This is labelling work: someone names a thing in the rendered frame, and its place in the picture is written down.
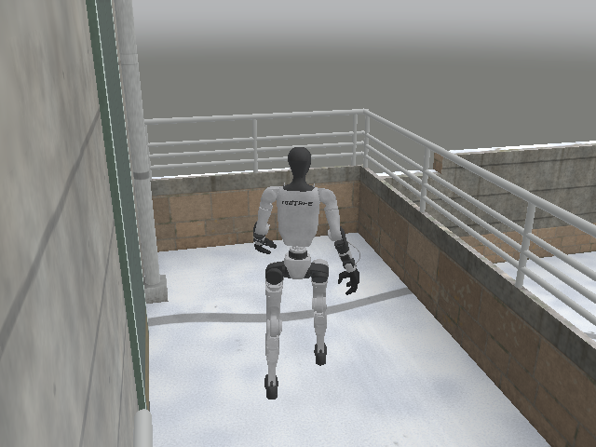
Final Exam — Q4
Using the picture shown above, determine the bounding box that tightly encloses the robot right hand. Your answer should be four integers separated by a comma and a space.
338, 268, 359, 295

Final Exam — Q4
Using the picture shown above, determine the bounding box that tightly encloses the robot left upper arm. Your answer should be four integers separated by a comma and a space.
254, 186, 280, 236

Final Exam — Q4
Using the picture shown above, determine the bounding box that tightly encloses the robot right forearm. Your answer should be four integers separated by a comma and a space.
334, 226, 357, 273

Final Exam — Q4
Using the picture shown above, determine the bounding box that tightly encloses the robot left foot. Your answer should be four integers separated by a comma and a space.
264, 374, 278, 400

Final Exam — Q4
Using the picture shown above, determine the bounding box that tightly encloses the robot left forearm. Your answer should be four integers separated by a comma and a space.
253, 222, 265, 246

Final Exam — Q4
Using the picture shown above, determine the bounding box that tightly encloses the robot right upper arm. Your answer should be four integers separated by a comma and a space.
318, 188, 342, 241

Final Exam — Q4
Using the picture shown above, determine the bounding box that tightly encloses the robot right shin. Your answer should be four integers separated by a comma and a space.
314, 297, 327, 353

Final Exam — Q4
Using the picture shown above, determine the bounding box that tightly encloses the robot left hand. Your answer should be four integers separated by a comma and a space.
254, 238, 277, 254

